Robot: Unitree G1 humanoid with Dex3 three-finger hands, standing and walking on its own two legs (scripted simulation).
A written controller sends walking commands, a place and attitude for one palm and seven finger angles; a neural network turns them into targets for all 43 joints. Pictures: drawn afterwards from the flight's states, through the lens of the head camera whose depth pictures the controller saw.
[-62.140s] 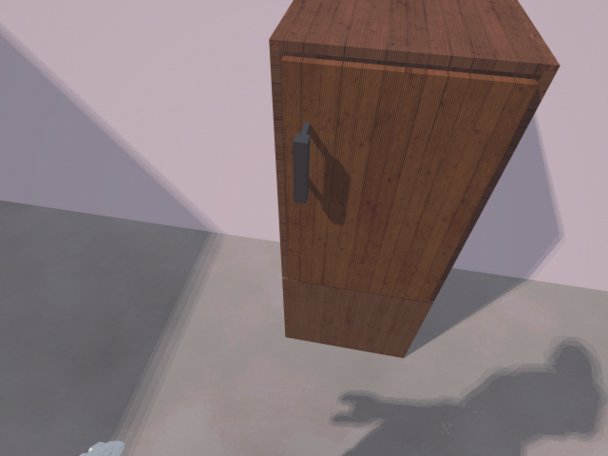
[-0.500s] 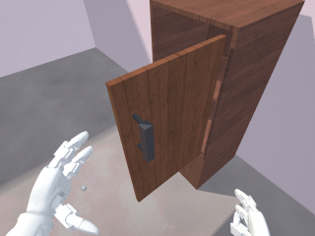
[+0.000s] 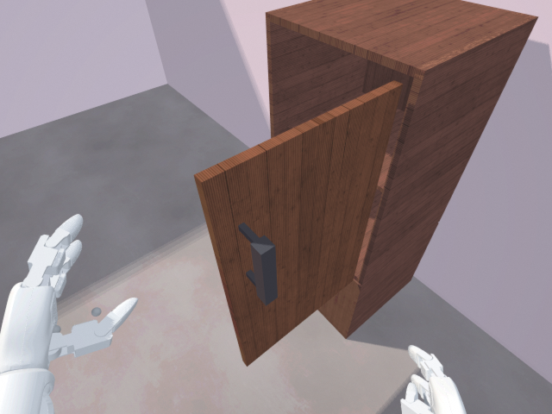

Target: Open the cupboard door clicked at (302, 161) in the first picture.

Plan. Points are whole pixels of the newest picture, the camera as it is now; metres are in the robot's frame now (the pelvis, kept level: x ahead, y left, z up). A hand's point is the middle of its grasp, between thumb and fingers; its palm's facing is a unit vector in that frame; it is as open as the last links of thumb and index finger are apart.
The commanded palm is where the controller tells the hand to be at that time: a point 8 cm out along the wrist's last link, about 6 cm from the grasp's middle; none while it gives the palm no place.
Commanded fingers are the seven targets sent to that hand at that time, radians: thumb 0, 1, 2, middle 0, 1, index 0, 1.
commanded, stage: draw the hand back to the body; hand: left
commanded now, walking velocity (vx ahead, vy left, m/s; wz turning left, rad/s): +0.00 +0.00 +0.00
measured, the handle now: (256, 263) +0.32 +0.07 +0.06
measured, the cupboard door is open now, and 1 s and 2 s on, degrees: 90 90 90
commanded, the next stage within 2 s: step back with the hand held close in 0.58 s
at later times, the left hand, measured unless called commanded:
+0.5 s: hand (82, 295) +0.20 +0.25 +0.15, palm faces +0.41 -0.81 -0.42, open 7.5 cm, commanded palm +0.14 +0.29 +0.17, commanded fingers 0.00 0.90 0.90 -0.20 -0.30 -0.20 -0.30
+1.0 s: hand (80, 307) +0.18 +0.24 +0.15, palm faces +0.31 -0.80 -0.52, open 7.4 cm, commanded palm +0.12 +0.29 +0.17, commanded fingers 0.00 0.90 0.90 -0.20 -0.30 -0.20 -0.30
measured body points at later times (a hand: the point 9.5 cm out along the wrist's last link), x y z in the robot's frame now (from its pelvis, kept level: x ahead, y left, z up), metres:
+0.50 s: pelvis +0.01 -0.01 +0.00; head -0.01 -0.03 +0.45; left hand +0.17 +0.29 +0.17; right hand +0.19 -0.23 -0.08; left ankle -0.03 +0.10 -0.74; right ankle -0.01 -0.12 -0.74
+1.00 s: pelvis -0.03 +0.00 +0.00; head -0.02 -0.02 +0.45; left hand +0.16 +0.28 +0.17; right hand +0.14 -0.26 -0.08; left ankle -0.03 +0.10 -0.74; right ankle -0.01 -0.12 -0.74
